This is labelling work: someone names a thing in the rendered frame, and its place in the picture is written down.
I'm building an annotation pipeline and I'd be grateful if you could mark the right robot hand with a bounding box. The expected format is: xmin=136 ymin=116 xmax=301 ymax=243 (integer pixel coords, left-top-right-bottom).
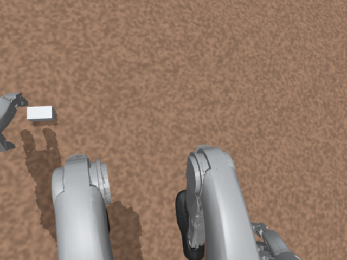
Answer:
xmin=251 ymin=222 xmax=291 ymax=260

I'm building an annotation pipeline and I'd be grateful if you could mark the small box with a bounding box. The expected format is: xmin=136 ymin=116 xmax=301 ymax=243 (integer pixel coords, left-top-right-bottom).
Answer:
xmin=27 ymin=106 xmax=55 ymax=122

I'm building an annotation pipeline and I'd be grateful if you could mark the right robot foot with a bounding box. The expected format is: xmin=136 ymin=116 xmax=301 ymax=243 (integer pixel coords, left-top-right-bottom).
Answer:
xmin=175 ymin=190 xmax=205 ymax=260

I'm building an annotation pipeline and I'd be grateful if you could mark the left robot hand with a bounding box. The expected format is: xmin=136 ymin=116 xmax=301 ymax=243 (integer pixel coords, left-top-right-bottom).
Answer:
xmin=0 ymin=93 xmax=28 ymax=152

